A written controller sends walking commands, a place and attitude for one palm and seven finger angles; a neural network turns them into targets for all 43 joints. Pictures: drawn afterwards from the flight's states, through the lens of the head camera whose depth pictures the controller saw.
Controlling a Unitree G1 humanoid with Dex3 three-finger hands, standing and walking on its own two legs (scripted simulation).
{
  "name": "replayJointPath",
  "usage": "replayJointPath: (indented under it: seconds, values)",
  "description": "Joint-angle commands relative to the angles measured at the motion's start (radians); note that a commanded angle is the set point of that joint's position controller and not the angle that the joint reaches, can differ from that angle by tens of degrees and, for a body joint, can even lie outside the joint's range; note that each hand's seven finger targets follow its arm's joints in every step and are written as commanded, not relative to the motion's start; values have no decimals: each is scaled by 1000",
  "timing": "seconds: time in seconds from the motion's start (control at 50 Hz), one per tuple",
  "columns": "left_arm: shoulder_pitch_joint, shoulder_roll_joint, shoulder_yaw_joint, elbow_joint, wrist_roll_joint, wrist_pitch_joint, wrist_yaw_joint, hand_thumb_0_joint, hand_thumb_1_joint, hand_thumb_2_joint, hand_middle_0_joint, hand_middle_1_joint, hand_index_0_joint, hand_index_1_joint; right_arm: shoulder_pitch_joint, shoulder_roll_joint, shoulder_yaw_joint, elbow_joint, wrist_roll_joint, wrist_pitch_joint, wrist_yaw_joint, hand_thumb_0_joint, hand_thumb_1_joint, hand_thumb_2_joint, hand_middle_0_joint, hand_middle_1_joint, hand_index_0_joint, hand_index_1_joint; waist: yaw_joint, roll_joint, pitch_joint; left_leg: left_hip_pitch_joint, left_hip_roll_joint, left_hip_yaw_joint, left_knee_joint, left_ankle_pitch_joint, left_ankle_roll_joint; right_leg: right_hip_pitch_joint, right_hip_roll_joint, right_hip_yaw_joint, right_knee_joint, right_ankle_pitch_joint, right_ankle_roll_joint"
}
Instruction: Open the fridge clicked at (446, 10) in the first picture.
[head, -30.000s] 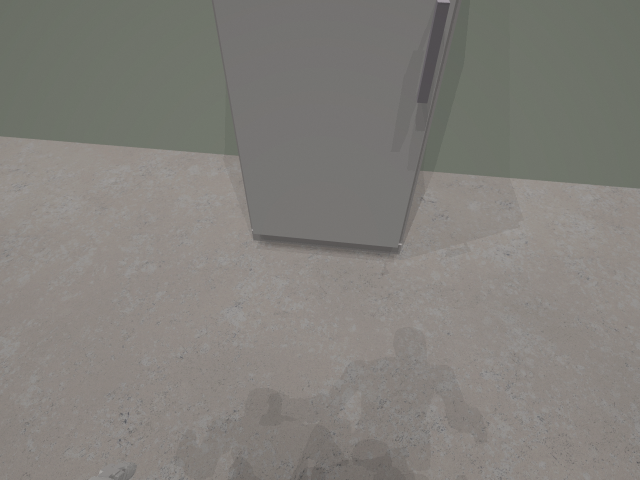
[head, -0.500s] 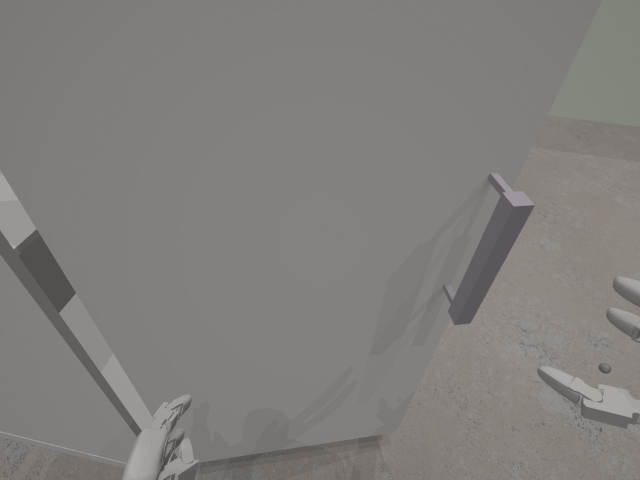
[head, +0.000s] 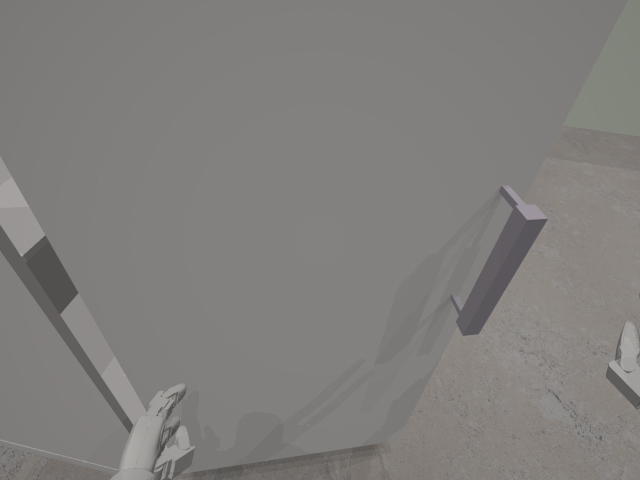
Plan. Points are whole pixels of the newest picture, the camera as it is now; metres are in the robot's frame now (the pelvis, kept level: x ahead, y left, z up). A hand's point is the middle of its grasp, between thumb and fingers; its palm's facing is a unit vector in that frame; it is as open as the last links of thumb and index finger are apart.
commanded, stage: draw the hand back to the body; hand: right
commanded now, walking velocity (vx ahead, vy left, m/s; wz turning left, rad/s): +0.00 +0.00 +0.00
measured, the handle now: (486, 266) +0.38 -0.24 +0.09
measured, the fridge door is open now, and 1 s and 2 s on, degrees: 70 70 70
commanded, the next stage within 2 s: step back with the hand held close in 0.22 s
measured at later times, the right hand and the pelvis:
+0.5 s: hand (628, 360) +0.19 -0.28 +0.17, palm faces +0.47 +0.79 -0.40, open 7.4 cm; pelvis -0.01 -0.01 +0.00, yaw +0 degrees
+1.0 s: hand out of the picture +0.12 -0.29 +0.16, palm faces +0.46 +0.79 -0.41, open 7.4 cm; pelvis -0.07 -0.03 -0.01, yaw -1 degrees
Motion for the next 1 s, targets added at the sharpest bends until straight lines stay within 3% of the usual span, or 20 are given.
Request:
replayJointPath:
  seconds: [0.0,0.14,0.22,0.28,0.32,0.34,0.36,0.38,0.4,0.44,0.48,0.52,0.58,0.68,0.72,0.78,0.84,0.92,0.96,0.98]
  values:
    - [-134,101,42,-158,-1,-50,9,0,900,900,-200,-300,-200,-300,-118,-196,-118,-194,-1,-60,-12,0,-900,-900,200,300,200,300,9,-2,-43,-58,33,13,-89,225,12,43,-32,-12,-66,226,-27]
    - [-142,94,38,-159,-1,-53,11,0,900,900,-200,-300,-200,-300,-122,-203,-125,-194,1,-58,-14,0,-900,-900,200,300,200,300,5,13,-31,-59,34,12,-98,199,11,37,-30,-7,-73,202,-28]
    - [-144,93,37,-157,-1,-57,9,0,900,900,-200,-300,-200,-300,-129,-198,-118,-222,-3,-63,-14,0,-900,-900,200,300,200,300,4,-47,-42,-50,36,12,-94,206,16,47,-30,-5,-74,214,-24]
    - [-142,99,41,-156,1,-57,11,0,900,900,-200,-300,-200,-300,-99,-198,-126,-189,-1,-58,-14,0,-900,-900,200,300,200,300,2,9,-35,-46,33,21,-91,207,14,40,-34,-3,-82,220,-25]
    - [-146,95,37,-165,0,-61,6,0,900,900,-200,-300,-200,-300,-174,-174,-78,-265,-4,-65,-10,0,-900,-900,200,300,200,300,11,-28,-54,-46,38,15,-90,213,13,53,-31,-1,-78,220,-26]
    - [-138,114,37,-188,-5,-38,2,0,900,900,-200,-300,-200,-300,-337,-335,-240,-334,-15,-117,-27,0,-900,-900,200,300,200,300,41,22,55,-108,81,-95,-164,261,11,-36,-49,25,-36,160,-47]
    - [-128,98,37,-146,1,-19,-2,0,900,900,-200,-300,-200,-300,-204,-249,-184,-197,-18,-122,-19,0,-900,-900,200,300,200,300,56,93,64,-133,112,-114,-177,296,21,-33,-42,30,4,152,-48]
    - [-125,105,47,-157,2,-5,-6,0,900,900,-200,-300,-200,-300,-177,-241,-178,-202,-26,-129,-16,0,-900,-900,200,300,200,300,52,116,37,-120,131,-119,-171,352,27,-34,-39,33,26,176,-42]
    - [-115,104,48,-158,5,12,-10,0,900,900,-200,-300,-200,-300,-86,-193,-144,-161,-29,-127,-10,0,-900,-900,200,300,200,300,57,109,6,-114,139,-107,-148,390,28,-23,-46,26,35,213,-41]
    - [-109,110,56,-186,0,37,-15,0,900,900,-200,-300,-200,-300,-10,-165,-118,-195,-26,-130,-7,0,-900,-900,200,300,200,300,59,51,-53,-102,136,-85,-116,359,22,-16,-58,27,17,265,-39]
    - [-121,115,59,-201,2,52,-9,0,900,900,-200,-300,-200,-300,37,-195,-153,-244,-25,-138,-18,0,-900,-900,200,300,200,300,50,6,-87,-78,109,-49,-83,333,11,-23,-81,43,-29,336,-40]
    - [-121,111,61,-219,-2,67,-7,0,900,900,-200,-300,-200,-300,69,-206,-170,-281,-22,-143,-24,0,-900,-900,200,300,200,300,48,4,-123,-57,84,-36,-51,329,-1,-33,-97,60,-52,380,-46]
    - [-127,116,63,-234,-2,72,3,0,900,900,-200,-300,-200,-300,54,-253,-210,-341,-22,-155,-36,0,-900,-900,200,300,200,300,45,-31,-133,-30,62,-29,-16,299,-6,-82,-118,88,-91,369,-52]
    - [-118,127,67,-248,-1,45,8,0,900,900,-200,-300,-200,-300,39,-248,-220,-380,-30,-176,-41,0,-900,-900,200,300,200,300,45,-126,-120,55,17,-19,92,200,-15,-261,-154,151,-176,131,-80]
    - [-102,129,68,-248,-2,31,5,0,900,900,-200,-300,-200,-300,43,-225,-210,-371,-34,-182,-39,0,-900,-900,200,300,200,300,51,-137,-103,82,5,-22,133,174,-17,-345,-164,170,-198,2,-92]
    - [-86,133,73,-240,-3,15,3,0,900,900,-200,-300,-200,-300,41,-213,-213,-342,-40,-186,-38,0,-900,-900,200,300,200,300,57,-89,-75,96,10,-41,131,171,-13,-436,-158,177,-195,-165,-98]
    - [-73,128,74,-234,-5,7,-2,0,900,900,-200,-300,-200,-300,28,-203,-202,-314,-47,-193,-38,0,-900,-900,200,300,200,300,66,-3,-42,31,38,-81,62,99,-4,-461,-122,146,-140,-274,-86]
    - [-67,114,71,-211,1,4,-8,0,900,900,-200,-300,-200,-300,3,-213,-182,-330,-38,-205,-48,0,-900,-900,200,300,200,300,79,113,-17,-251,159,-196,-149,-123,67,-267,-39,67,77,-184,-35]
    - [-60,107,66,-192,3,4,-11,0,900,900,-200,-300,-200,-300,0,-229,-188,-340,-35,-213,-60,0,-900,-900,200,300,200,300,83,128,-29,-336,210,-202,-169,-113,96,-181,-23,40,162,-113,-18]
    - [-64,113,68,-190,5,5,-9,0,900,900,-200,-300,-200,-300,-7,-252,-207,-358,-34,-213,-66,0,-900,-900,200,300,200,300,85,122,-40,-347,209,-191,-161,-85,97,-158,-22,37,161,-88,-15]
